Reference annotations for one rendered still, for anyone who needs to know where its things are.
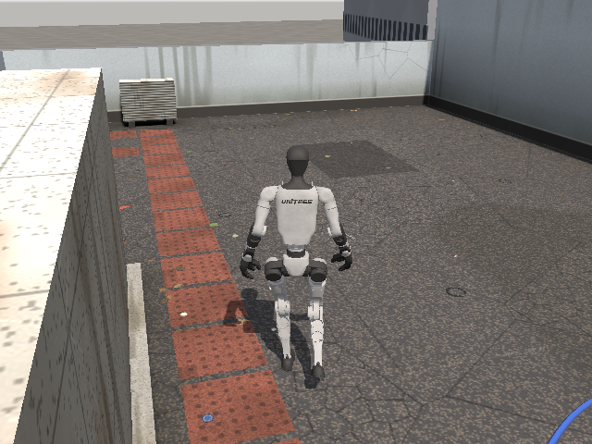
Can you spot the robot left upper arm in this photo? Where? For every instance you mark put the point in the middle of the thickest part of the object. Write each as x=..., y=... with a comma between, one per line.
x=267, y=195

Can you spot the left robot forearm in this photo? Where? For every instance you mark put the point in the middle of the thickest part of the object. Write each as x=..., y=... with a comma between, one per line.
x=251, y=246

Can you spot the right robot hand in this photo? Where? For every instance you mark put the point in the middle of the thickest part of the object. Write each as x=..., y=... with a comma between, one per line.
x=338, y=257

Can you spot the left robot hand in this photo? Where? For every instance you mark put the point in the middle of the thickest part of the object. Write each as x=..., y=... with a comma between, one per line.
x=250, y=265

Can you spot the left robot foot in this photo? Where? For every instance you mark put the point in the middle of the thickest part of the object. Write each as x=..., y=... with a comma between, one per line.
x=287, y=363

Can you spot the right robot shin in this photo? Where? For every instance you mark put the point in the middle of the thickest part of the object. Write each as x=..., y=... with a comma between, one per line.
x=317, y=336

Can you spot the right robot forearm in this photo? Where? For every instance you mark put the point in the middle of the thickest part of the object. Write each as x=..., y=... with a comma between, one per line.
x=342, y=243

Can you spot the robot right upper arm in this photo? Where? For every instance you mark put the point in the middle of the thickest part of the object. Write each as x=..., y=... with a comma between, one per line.
x=326, y=196

